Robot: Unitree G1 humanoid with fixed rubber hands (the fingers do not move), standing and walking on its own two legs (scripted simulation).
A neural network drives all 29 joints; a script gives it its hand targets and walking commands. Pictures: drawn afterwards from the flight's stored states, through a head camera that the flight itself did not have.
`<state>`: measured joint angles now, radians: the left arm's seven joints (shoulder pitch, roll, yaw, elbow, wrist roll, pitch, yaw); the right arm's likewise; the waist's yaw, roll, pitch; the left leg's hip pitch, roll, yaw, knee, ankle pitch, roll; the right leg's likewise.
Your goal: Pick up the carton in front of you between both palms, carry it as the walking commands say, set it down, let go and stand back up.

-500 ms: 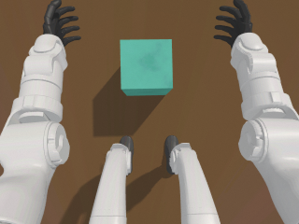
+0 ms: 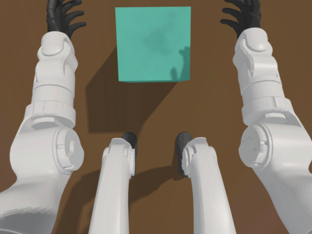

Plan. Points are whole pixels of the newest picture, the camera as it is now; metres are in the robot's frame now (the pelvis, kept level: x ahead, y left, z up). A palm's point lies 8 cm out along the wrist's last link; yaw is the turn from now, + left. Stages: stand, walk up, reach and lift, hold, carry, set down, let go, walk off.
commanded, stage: reach and lift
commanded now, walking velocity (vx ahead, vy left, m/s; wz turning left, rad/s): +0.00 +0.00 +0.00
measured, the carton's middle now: (153, 52) +0.52 +0.01 -0.44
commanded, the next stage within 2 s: none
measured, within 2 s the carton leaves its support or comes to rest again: leaves its support in 1.44 s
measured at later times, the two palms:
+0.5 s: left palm (94, 50) +0.51 +0.19 -0.35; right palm (213, 48) +0.52 -0.17 -0.35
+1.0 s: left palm (100, 50) +0.51 +0.18 -0.37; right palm (207, 50) +0.51 -0.16 -0.37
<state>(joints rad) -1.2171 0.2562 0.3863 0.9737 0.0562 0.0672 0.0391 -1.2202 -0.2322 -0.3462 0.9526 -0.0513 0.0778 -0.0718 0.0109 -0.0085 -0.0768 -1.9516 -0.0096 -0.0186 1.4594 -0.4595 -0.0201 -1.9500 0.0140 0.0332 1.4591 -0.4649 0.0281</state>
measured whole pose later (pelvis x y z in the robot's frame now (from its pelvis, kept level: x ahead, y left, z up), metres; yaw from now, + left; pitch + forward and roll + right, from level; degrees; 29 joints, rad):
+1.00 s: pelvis -0.05 +0.00 -0.19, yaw +0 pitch +37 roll -1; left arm -1.58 0.39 0.06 1.20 -0.22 0.06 0.10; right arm -1.58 -0.35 -0.08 1.18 0.22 0.07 -0.12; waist 0.01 -0.01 0.41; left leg -2.26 -0.03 -0.03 2.20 -0.58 -0.03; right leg -2.25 0.04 0.03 2.19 -0.58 0.04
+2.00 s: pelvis -0.06 +0.00 -0.08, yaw +1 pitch +44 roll +0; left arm -1.18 0.04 0.52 0.74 0.26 0.41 0.03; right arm -1.17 -0.01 -0.53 0.70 -0.26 0.41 -0.04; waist 0.01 0.00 -0.11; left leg -2.08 -0.06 -0.06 1.77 -0.45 -0.04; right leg -2.07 0.06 0.06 1.77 -0.46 0.05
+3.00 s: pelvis +0.03 +0.00 +0.18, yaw +1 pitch +13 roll +0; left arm -0.38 -0.15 0.34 0.48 0.24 0.44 0.01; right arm -0.37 0.16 -0.33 0.46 -0.24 0.44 -0.01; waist 0.00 0.00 -0.14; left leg -0.67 -0.02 -0.06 0.77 -0.32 -0.02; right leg -0.67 0.02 0.07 0.77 -0.33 0.02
